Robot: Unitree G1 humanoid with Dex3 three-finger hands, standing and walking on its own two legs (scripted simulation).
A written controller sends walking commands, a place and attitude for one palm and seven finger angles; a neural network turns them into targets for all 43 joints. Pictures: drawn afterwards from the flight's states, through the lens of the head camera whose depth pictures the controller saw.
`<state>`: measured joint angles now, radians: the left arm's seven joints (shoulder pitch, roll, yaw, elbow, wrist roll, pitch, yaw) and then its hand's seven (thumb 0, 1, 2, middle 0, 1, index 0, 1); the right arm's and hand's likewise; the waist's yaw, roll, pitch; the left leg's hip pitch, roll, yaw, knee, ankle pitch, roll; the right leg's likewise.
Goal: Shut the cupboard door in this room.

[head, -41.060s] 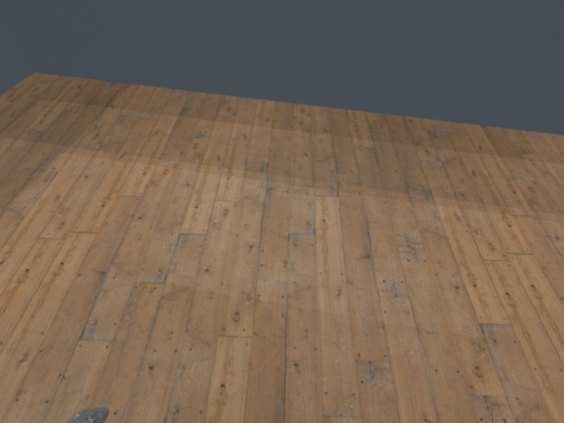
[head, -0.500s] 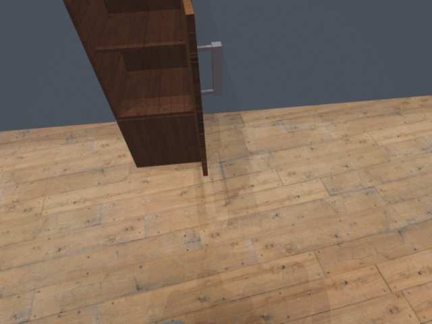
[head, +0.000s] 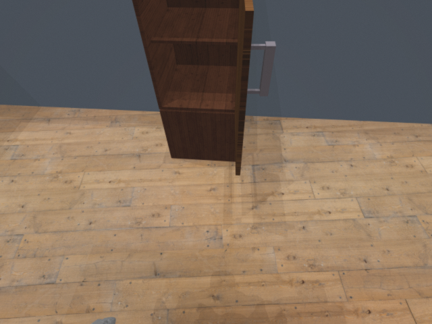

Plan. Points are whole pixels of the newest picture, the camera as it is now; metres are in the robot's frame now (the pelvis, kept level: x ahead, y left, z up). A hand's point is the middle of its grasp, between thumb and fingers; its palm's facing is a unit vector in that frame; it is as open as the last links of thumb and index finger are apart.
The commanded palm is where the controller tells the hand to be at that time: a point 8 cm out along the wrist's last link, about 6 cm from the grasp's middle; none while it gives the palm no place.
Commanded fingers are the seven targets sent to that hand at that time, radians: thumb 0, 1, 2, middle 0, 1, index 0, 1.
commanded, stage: turn or walk to find it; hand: left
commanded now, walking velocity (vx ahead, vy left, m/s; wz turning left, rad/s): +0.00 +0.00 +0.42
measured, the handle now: (258, 70) +0.71 -0.08 +0.07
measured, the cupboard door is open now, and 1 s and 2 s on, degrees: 93 93 93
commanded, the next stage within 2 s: stand and wait in 0.46 s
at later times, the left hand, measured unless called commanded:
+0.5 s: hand out of the picture -0.03 +0.24 -0.18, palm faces +0.26 -0.93 -0.25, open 7.4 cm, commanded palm none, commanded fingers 0.00 0.90 0.90 -0.20 -0.30 -0.20 -0.30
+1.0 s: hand out of the picture +0.00 +0.19 -0.15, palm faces +0.35 -0.90 -0.25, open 7.3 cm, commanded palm none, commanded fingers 0.00 0.90 0.90 -0.20 -0.30 -0.20 -0.30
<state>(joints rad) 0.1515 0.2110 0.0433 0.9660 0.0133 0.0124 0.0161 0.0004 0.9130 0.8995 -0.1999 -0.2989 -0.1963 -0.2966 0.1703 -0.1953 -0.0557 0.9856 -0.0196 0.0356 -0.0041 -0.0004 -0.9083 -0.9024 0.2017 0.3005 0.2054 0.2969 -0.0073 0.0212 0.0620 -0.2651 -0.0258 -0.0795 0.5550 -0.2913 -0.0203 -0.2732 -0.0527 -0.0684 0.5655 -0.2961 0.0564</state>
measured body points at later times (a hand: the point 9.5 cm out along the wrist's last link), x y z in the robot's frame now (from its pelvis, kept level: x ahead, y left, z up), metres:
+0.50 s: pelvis -0.01 +0.02 +0.00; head +0.03 +0.05 +0.45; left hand -0.04 +0.29 -0.16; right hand +0.13 -0.20 -0.13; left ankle -0.05 +0.13 -0.73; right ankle -0.01 -0.11 -0.68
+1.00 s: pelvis +0.02 -0.01 +0.01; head +0.06 -0.01 +0.46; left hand -0.02 +0.24 -0.13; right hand +0.13 -0.23 -0.16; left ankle -0.07 +0.12 -0.68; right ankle +0.05 -0.09 -0.73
